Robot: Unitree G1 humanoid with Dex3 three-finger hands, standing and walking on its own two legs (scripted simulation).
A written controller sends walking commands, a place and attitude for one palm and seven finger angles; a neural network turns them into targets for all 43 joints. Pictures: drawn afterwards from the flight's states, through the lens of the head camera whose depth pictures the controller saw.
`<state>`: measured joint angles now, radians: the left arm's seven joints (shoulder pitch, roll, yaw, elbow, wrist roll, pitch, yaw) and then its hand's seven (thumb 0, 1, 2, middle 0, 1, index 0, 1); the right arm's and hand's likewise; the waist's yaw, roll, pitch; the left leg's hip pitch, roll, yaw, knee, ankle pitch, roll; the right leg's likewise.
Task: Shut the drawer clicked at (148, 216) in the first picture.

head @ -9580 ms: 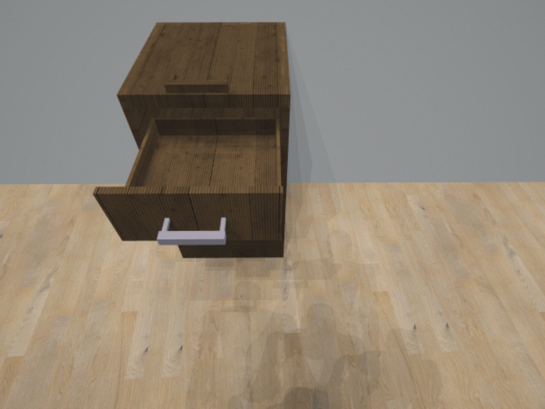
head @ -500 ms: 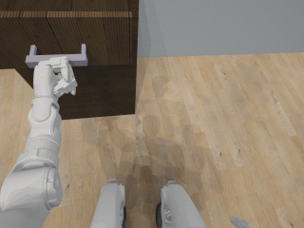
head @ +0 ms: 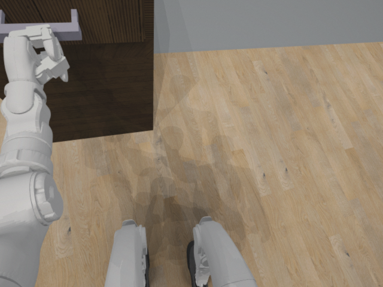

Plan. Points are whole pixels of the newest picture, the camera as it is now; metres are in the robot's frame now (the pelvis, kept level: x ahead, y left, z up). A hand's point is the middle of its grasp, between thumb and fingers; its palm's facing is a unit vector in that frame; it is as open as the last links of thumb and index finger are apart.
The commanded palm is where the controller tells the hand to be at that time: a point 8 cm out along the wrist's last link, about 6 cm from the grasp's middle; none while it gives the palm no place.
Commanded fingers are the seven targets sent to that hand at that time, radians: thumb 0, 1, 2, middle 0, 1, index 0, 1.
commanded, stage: push the drawer shut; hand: left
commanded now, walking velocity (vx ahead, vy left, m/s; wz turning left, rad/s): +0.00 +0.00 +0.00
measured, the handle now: (38, 23) +0.61 +0.25 +0.05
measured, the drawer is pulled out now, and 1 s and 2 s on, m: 0.01 0.00 0.00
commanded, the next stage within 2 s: pull the fist back off the drawer in 0.70 s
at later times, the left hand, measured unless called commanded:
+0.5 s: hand (56, 50) +0.56 +0.21 +0.04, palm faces +0.12 -0.99 -0.04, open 3.1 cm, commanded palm +0.59 +0.22 +0.05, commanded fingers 0.00 0.90 0.90 -1.40 -1.60 -1.40 -1.60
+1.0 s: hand (50, 47) +0.56 +0.22 +0.05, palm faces +0.09 -0.99 -0.05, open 3.4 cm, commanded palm +0.59 +0.22 +0.05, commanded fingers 0.00 0.90 0.90 -1.40 -1.60 -1.40 -1.60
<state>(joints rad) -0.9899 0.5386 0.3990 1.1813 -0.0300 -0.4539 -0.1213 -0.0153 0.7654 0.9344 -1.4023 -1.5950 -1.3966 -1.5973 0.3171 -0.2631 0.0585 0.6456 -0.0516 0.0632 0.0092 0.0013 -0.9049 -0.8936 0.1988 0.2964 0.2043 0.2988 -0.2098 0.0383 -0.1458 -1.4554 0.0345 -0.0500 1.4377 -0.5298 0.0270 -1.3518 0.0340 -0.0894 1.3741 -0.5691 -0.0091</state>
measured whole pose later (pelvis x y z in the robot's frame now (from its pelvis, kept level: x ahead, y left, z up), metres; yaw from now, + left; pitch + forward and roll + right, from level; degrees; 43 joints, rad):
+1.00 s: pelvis -0.03 +0.01 -0.02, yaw -1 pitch +33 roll -9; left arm -1.20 0.73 0.35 1.30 0.02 -0.36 -0.15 0.06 0.55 0.93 -1.40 -1.59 -1.40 -1.60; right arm 0.35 -0.26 0.12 0.67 -0.06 -0.03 -0.02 0.00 -0.90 -0.89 0.20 0.30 0.21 0.30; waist -0.28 0.04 -0.13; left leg -1.58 0.04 -0.08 1.48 -0.49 0.03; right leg -1.46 0.04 -0.12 1.39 -0.52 0.00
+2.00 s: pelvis +0.05 +0.00 +0.09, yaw +2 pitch +19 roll -3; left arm -0.31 0.32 0.28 0.53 -0.21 -0.31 -0.13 0.02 0.89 0.90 -1.40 -1.60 -1.40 -1.60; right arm 0.29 -0.25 0.01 0.56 0.04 0.05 0.01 0.00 -0.91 -0.89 0.20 0.30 0.20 0.30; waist -0.07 0.03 -0.17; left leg -0.91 0.03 -0.03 1.06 -0.49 0.02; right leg -0.81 0.04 -0.06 0.98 -0.51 -0.01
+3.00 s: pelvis +0.07 -0.02 +0.16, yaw +4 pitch -3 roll +0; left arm 0.54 0.31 0.28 -0.43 -0.09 -0.09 0.10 0.01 0.89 0.90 -1.41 -1.59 -1.40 -1.60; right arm 0.20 -0.23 0.02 0.59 0.02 -0.08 -0.08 0.01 -0.90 -0.89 0.20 0.30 0.20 0.30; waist 0.06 0.08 -0.01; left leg -0.16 0.00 -0.01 0.49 -0.28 0.00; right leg -0.09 0.02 -0.03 0.45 -0.32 -0.02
